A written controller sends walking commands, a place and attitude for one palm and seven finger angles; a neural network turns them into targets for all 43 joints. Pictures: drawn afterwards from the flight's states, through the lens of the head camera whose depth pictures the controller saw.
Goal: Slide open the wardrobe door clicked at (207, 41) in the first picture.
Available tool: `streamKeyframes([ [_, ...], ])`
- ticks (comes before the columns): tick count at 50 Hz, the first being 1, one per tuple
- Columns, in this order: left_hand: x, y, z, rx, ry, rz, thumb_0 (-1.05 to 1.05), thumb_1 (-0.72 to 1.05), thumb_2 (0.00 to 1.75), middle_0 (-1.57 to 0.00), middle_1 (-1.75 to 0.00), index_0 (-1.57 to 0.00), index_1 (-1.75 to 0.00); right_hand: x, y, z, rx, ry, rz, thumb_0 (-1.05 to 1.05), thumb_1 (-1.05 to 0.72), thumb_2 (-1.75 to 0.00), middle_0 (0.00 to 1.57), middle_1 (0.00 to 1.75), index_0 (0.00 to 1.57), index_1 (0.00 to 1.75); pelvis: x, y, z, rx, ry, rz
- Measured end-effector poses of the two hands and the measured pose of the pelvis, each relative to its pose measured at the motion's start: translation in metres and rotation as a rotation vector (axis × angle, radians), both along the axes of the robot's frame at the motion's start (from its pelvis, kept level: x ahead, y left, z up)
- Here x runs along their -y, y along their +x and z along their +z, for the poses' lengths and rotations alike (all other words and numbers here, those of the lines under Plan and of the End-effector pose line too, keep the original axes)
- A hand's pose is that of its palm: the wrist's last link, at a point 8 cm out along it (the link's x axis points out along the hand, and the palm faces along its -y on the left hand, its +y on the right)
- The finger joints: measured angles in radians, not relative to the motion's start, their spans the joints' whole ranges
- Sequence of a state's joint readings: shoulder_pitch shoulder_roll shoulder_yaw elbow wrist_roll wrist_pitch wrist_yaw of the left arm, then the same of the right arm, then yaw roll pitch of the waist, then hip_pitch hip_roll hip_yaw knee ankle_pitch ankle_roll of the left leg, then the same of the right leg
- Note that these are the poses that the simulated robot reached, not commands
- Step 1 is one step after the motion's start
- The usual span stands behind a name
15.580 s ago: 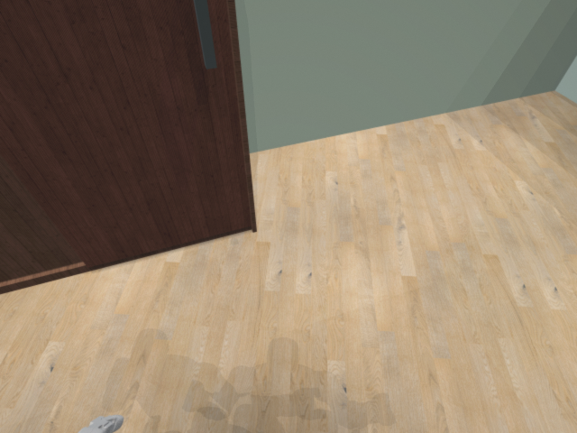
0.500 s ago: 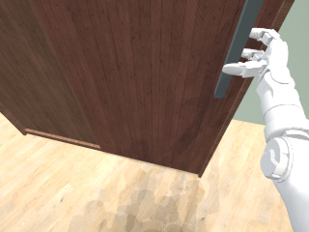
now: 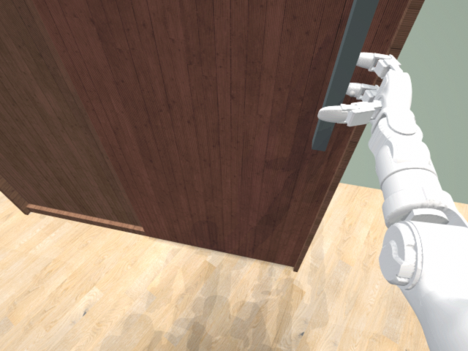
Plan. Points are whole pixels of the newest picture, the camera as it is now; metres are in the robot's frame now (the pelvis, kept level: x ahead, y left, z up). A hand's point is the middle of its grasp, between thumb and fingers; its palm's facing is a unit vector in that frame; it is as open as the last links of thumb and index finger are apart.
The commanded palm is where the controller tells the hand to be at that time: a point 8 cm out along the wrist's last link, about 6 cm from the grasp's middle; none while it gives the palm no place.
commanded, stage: slide the fingers in behind the handle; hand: right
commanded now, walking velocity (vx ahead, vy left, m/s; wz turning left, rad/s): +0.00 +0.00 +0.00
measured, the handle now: (337, 78) +0.56 -0.08 +0.20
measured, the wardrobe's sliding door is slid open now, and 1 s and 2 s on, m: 0.00 0.00 0.00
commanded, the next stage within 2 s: grip the handle and tug to test in 1.32 s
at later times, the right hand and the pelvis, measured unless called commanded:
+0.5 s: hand (328, 87) +0.51 -0.06 +0.21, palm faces +0.06 +1.00 +0.02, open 14.0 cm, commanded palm +0.48 -0.12 +0.21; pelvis +0.00 +0.01 +0.00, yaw +0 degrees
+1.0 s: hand (327, 88) +0.50 -0.06 +0.21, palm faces +0.05 +1.00 +0.01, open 14.0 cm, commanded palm +0.48 -0.11 +0.21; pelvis +0.00 +0.01 +0.00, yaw +0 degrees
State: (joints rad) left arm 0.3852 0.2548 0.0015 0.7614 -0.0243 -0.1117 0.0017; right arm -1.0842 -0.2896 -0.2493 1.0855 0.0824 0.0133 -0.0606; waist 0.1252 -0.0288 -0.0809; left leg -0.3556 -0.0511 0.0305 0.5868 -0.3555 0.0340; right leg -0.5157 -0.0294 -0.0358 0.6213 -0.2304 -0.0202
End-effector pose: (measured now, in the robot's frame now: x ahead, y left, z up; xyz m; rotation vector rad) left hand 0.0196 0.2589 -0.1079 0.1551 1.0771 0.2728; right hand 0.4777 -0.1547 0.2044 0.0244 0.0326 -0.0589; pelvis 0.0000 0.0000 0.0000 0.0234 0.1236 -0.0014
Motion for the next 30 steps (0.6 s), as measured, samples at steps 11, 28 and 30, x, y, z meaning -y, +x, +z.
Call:
streamKeyframes([
  [11, -0.003, 0.005, -0.002, 0.009, -0.006, -0.016, 0.01, 0.91, 0.90, -0.21, -0.30, -0.20, -0.29, -0.015, 0.003, 0.006, 0.007, -0.014, 0.008, -0.01, 0.50, -0.30, 0.30, 1.20, 0.30, 1.20, -0.004, -0.001, -0.001, -0.007, -0.004, -0.005],
  [28, -0.011, -0.016, -0.007, -0.045, -0.031, 0.024, 0.01, 0.91, 0.90, -0.21, -0.30, -0.20, -0.29, -0.038, 0.005, 0.002, -0.002, -0.004, -0.006, -0.01, 0.50, -0.30, 0.31, 1.20, 0.30, 1.20, -0.014, 0.003, 0.000, -0.004, -0.014, 0.009],
  [30, -0.013, -0.015, -0.006, -0.042, -0.030, 0.024, 0.01, 0.91, 0.90, -0.21, -0.30, -0.20, -0.29, -0.036, 0.004, 0.002, 0.001, -0.007, -0.011, -0.01, 0.50, -0.30, 0.31, 1.20, 0.30, 1.20, -0.015, 0.003, 0.001, -0.001, -0.014, 0.009],
])
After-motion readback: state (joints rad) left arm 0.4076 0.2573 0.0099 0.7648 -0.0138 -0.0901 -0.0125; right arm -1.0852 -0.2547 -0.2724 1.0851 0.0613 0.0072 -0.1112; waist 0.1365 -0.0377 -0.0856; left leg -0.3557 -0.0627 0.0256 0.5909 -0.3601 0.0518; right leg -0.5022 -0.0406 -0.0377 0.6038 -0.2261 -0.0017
